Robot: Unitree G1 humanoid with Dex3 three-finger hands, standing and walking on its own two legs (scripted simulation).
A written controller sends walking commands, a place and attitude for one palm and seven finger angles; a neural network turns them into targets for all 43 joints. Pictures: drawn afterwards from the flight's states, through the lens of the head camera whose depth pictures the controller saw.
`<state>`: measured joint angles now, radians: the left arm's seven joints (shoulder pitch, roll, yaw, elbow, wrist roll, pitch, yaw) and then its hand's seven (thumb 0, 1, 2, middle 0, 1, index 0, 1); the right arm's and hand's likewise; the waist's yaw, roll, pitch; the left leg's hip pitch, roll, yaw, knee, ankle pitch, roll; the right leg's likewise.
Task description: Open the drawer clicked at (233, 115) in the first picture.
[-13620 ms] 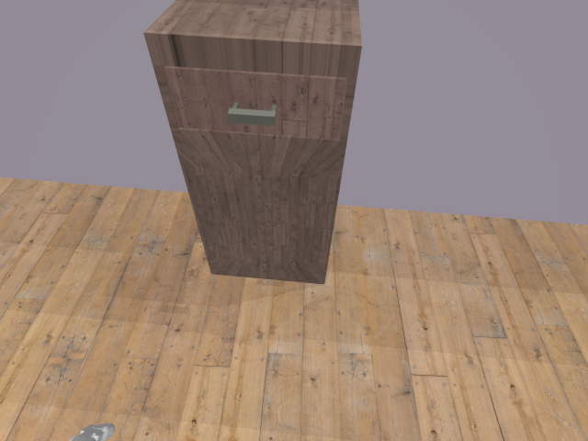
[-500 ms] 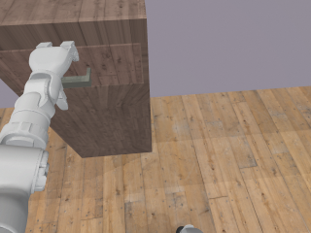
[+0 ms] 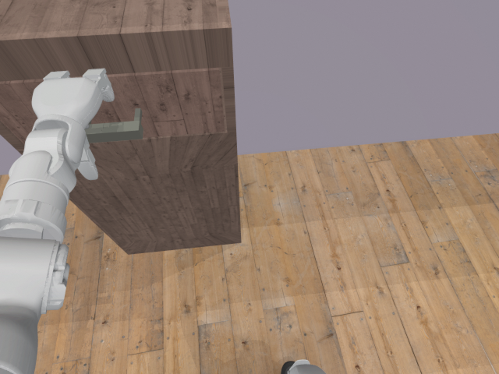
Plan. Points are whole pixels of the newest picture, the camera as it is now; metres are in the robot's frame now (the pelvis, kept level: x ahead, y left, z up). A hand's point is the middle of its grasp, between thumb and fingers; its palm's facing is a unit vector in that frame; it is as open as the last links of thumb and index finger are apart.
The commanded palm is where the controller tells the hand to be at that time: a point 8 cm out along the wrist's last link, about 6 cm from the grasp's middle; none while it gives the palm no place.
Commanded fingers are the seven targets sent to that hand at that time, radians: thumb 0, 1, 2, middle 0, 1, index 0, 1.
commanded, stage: lower the fingers behind the handle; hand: left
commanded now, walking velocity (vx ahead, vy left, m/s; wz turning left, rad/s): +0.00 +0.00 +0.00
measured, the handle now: (112, 123) +0.56 +0.23 +0.03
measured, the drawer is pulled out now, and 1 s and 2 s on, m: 0.00 0.00 0.00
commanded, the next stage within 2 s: lift the fingers back up to retry in 1.62 s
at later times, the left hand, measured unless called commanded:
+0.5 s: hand (94, 130) +0.51 +0.24 +0.06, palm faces -0.02 +0.00 -1.00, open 13.6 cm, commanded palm +0.49 +0.24 +0.11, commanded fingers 0.00 -0.50 0.30 -0.30 -1.20 -0.30 -1.20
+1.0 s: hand (99, 142) +0.50 +0.24 +0.04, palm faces -0.03 +0.02 -1.00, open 13.8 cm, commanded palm +0.48 +0.24 +0.07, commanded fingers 0.00 -0.50 0.30 -0.30 -1.20 -0.30 -1.20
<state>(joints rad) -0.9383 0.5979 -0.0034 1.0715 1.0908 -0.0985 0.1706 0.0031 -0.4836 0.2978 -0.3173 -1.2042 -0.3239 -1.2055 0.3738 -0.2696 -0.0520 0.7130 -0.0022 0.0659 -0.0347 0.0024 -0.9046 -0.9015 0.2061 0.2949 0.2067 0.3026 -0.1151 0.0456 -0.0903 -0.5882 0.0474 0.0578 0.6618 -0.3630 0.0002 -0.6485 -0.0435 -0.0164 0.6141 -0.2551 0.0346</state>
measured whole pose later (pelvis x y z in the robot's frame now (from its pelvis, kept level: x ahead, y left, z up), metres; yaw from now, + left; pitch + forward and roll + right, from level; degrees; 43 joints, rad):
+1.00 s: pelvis -0.01 +0.00 -0.02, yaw +0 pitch +21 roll -1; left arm -0.98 0.58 -0.02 1.15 1.12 -0.08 0.29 0.00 -0.48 0.30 -0.28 -1.26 -0.32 -1.20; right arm 0.38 -0.27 -0.05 0.73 -0.02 0.06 -0.02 0.00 -0.90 -0.90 0.21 0.29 0.21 0.30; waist -0.14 0.04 -0.11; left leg -0.76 0.05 0.04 0.80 -0.40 0.00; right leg -0.81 -0.05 -0.02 0.73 -0.29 0.04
